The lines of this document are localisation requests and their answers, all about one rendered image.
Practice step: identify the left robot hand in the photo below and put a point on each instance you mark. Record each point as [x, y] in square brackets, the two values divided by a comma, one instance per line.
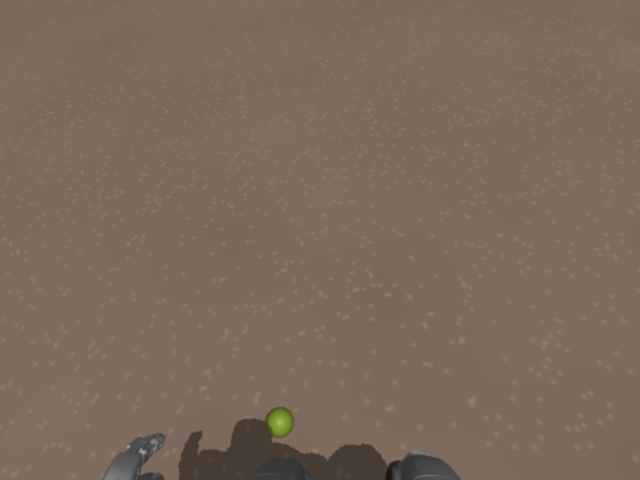
[127, 466]

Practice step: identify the ball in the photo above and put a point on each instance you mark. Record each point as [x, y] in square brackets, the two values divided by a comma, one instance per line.
[279, 422]

